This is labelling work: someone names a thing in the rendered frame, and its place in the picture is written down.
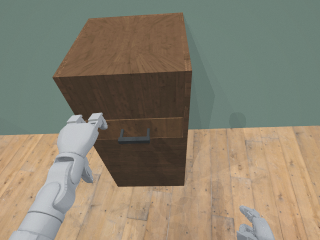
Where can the handle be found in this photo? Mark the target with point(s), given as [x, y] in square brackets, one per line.
[134, 140]

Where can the robot right hand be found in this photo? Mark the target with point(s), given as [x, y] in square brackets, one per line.
[260, 229]

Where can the cabinet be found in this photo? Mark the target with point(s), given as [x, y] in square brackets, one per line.
[133, 67]

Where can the robot left hand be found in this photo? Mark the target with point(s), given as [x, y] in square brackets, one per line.
[78, 137]

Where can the drawer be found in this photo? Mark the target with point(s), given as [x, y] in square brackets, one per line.
[159, 127]

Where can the robot left forearm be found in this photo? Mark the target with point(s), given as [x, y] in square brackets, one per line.
[53, 200]

